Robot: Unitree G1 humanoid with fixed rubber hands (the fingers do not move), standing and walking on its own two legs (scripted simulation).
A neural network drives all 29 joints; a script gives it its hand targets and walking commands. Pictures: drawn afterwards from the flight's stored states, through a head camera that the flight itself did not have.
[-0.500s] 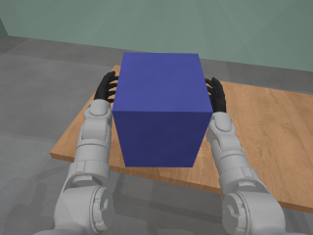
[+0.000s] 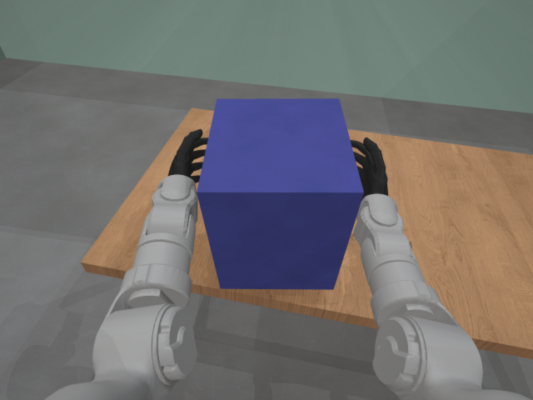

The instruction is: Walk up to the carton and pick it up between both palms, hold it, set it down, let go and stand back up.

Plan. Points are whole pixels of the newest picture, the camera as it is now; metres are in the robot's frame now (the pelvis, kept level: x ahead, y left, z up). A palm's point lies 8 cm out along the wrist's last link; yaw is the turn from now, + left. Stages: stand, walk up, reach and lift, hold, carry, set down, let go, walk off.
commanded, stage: set down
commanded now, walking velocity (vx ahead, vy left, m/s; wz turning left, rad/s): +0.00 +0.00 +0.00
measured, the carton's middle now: (277, 197) +0.42 -0.05 +0.09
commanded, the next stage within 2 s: none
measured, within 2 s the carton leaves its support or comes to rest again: rests again in 1.36 s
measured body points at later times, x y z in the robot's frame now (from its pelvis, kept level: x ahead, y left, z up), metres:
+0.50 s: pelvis +0.01 +0.00 +0.00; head +0.01 +0.02 +0.45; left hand +0.45 +0.09 +0.12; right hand +0.40 -0.20 +0.13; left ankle -0.02 +0.11 -0.75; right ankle -0.01 -0.11 -0.75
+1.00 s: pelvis +0.01 +0.01 +0.00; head +0.04 +0.02 +0.45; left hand +0.46 +0.08 +0.10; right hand +0.41 -0.21 +0.10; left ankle -0.02 +0.11 -0.75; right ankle -0.01 -0.11 -0.75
